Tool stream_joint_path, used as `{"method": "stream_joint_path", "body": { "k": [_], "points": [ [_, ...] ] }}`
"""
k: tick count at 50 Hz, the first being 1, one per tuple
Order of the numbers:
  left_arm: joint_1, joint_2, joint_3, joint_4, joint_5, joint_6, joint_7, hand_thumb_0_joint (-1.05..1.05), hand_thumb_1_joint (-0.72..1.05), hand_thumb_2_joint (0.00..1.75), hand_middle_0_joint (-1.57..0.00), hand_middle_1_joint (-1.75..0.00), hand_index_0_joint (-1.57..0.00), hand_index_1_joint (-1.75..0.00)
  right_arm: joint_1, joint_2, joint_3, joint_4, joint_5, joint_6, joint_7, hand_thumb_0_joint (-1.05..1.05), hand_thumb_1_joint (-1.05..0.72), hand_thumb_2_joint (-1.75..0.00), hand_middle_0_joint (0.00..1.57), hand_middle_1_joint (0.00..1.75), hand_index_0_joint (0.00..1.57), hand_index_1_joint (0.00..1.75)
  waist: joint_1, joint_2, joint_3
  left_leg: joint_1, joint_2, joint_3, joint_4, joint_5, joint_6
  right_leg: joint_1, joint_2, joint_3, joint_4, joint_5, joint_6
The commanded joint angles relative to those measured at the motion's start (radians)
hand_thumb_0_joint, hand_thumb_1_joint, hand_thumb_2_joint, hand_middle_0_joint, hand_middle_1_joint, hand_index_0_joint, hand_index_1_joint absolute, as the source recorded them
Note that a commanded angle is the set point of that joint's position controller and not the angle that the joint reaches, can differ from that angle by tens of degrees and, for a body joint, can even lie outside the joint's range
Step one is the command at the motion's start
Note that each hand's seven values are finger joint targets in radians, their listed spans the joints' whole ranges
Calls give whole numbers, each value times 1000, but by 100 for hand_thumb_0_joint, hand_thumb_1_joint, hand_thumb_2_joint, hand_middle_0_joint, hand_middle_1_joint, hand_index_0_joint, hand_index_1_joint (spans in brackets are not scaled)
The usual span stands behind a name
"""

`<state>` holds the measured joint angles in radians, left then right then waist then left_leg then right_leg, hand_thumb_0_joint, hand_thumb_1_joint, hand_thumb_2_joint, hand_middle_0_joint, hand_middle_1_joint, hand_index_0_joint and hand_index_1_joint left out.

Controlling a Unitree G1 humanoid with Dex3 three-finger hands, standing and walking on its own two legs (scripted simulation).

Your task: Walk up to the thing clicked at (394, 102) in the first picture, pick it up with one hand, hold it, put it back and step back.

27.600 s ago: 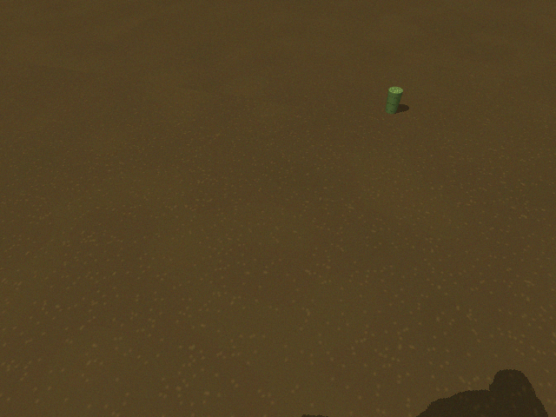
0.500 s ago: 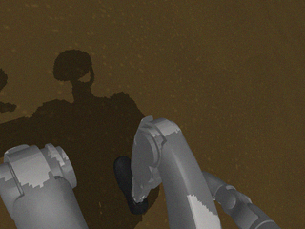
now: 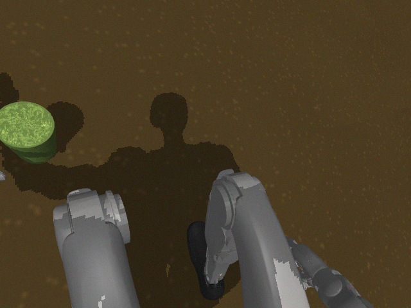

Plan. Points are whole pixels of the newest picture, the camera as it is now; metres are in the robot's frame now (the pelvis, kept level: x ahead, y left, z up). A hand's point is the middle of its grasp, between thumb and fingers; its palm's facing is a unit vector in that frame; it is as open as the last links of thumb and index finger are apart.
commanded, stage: home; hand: left
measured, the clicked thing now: (32, 138) +0.46 +0.29 -0.24
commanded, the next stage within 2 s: none
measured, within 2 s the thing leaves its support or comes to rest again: neither
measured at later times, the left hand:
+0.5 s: hand out of the picture +0.29 +0.36 +0.03, palm faces +0.27 -0.83 -0.48, open 17.2 cm
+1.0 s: hand out of the picture +0.24 +0.26 +0.24, palm faces +0.34 -0.87 -0.36, open 17.3 cm
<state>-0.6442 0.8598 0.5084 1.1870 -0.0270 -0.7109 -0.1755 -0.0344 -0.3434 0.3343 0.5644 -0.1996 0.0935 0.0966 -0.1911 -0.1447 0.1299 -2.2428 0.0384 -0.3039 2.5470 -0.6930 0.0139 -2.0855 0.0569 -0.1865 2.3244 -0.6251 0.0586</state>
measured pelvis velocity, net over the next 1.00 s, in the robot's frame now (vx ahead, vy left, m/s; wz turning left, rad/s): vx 0.08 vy -0.01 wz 0.24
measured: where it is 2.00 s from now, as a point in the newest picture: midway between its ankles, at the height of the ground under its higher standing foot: (161, 293)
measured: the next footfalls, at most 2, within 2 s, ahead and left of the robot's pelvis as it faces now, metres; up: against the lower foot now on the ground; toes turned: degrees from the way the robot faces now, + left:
none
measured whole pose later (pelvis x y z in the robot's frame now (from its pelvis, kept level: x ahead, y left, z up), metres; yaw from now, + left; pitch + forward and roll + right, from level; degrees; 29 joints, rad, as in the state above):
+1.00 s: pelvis +0.08 -0.01 +0.34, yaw +14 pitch +20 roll -3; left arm 0.20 0.28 0.10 0.26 0.00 0.20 0.16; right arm 0.21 -0.23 0.01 0.51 0.05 0.00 -0.14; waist -0.05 0.01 -0.16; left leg -1.09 0.06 -0.05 1.31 -0.57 -0.03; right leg -1.04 -0.01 -0.06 1.25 -0.56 0.01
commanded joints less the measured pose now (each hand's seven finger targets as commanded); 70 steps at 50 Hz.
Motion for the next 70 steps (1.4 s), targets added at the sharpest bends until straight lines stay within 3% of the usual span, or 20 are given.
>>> {"method": "stream_joint_path", "body": {
  "k": [1,2,3,4,6,7,8,9,13,15,18,21,25,30,37,43,48,57,62,70],
  "points": [
    [-241,242,44,-262,49,57,37,0,-57,8,-9,-7,-8,-8,110,-275,-178,-18,54,25,-17,0,-97,-93,20,30,20,30,-13,527,-655,512,33,97,-423,92,-22,161,22,-67,-168,109,-89],
    [-265,298,63,-290,64,83,50,0,-57,8,-9,-7,-8,-8,116,-262,-184,-16,66,29,-19,0,-97,-93,20,30,20,30,2,553,-689,521,31,110,-431,100,-21,165,19,-52,-170,102,-92],
    [-279,376,113,-346,78,110,62,0,-59,7,-10,-7,-9,-8,139,-265,-201,-16,76,39,-23,0,-100,-93,20,30,20,30,36,566,-732,542,31,117,-447,109,-21,169,16,-40,-174,100,-94],
    [-282,370,100,-354,95,135,69,0,-59,8,-10,-8,-9,-9,140,-256,-211,-17,79,46,-26,0,-100,-93,20,30,20,30,37,581,-728,544,30,131,-449,115,-20,168,17,-31,-180,101,-96],
    [-252,323,82,-374,106,183,81,0,-47,10,-6,-7,-6,-7,165,-245,-238,-10,91,54,-29,0,-90,-90,20,30,20,30,42,590,-729,553,27,143,-488,83,-21,154,14,-16,-196,75,-102],
    [-142,286,91,-331,109,217,88,0,-50,9,-6,-6,-6,-6,179,-250,-257,-9,100,59,-30,0,-90,-90,20,30,20,30,61,579,-729,576,26,142,-509,89,-25,144,8,-15,-197,74,-102],
    [-164,288,90,-401,114,240,96,0,-51,8,-6,-6,-5,-6,184,-237,-266,-9,104,61,-33,0,-90,-90,20,30,20,30,81,600,-756,598,26,151,-524,102,-28,144,8,-5,-206,78,-104],
    [-91,245,79,-380,118,271,99,0,-50,8,-6,-6,-6,-6,187,-234,-285,-19,115,63,-35,0,-90,-90,20,30,20,30,98,592,-772,614,23,159,-545,94,-28,140,3,0,-222,71,-104],
    [7,43,-39,-495,106,381,113,0,-49,9,-6,-7,-6,-7,202,-198,-347,-33,156,61,-44,0,-90,-90,20,30,20,30,100,515,-799,626,14,175,-625,41,-19,132,-3,25,-300,32,-106],
    [98,-10,-74,-550,99,442,126,0,-52,8,-6,-6,-6,-6,209,-190,-375,-54,181,56,-53,0,-90,-90,20,30,20,30,103,415,-821,626,9,180,-661,18,-5,180,-7,40,-370,17,-101],
    [151,21,-60,-752,89,505,157,0,-49,9,-6,-7,-6,-7,217,-181,-399,-76,207,57,-67,0,-90,-90,20,30,20,30,137,346,-861,674,8,179,-740,-9,6,286,-10,64,-463,-2,-94],
    [264,-7,-76,-891,77,573,187,0,-48,10,-6,-7,-6,-7,215,-149,-407,-117,229,48,-91,0,-90,-90,20,30,20,30,141,275,-911,732,5,197,-804,7,15,436,-15,93,-568,5,-87],
    [343,-11,-64,-984,74,630,236,0,-47,10,-6,-7,-6,-7,205,-115,-407,-134,242,24,-129,0,-90,-90,20,30,20,30,170,305,-897,840,4,220,-912,23,13,573,-24,131,-679,8,-87],
    [487,-162,-138,-935,63,685,277,0,-50,9,-6,-6,-5,-6,203,-64,-399,-132,242,-16,-171,0,-90,-90,20,30,20,30,150,269,-800,935,-8,261,-1006,127,16,729,-31,154,-827,83,-85],
    [614,-314,-253,-919,45,761,302,0,-50,8,-6,-6,-5,-6,238,-36,-393,-132,240,-78,-203,0,-89,-90,20,30,20,30,136,198,-707,1091,-5,286,-1145,285,17,991,-47,189,-1035,240,-69],
    [743,-351,-286,-1025,36,829,340,0,-54,6,-5,-5,-5,-5,255,-28,-388,-158,246,-113,-228,0,-90,-90,20,30,20,30,151,215,-691,1316,-13,286,-1319,378,6,1185,-49,164,-1177,333,-72],
    [827,-419,-344,-1127,27,886,363,0,-58,4,-5,-5,-5,-5,262,-10,-376,-172,245,-132,-257,0,-90,-90,20,30,20,30,154,246,-615,1469,-12,289,-1440,464,-7,1290,-47,151,-1272,395,-73],
    [1036,-529,-461,-1340,13,963,377,0,-57,5,-5,-5,-5,-5,266,16,-361,-232,235,-174,-294,0,-90,-90,20,30,20,30,157,243,-419,1614,-13,277,-1664,387,-13,1428,-32,108,-1455,318,-72],
    [1080,-541,-475,-1402,17,971,365,0,-60,3,-4,-4,-4,-5,254,21,-356,-257,227,-204,-301,0,-90,-90,20,30,20,30,155,174,-332,1626,-11,270,-1721,349,-9,1449,-27,100,-1509,277,-65],
    [1099,-549,-464,-1402,24,953,340,0,-56,5,-5,-5,-5,-5,256,21,-356,-258,213,-239,-296,0,-90,-90,20,30,20,30,154,166,-318,1663,-17,283,-1732,408,-11,1497,-31,110,-1531,321,-63]
  ]
}}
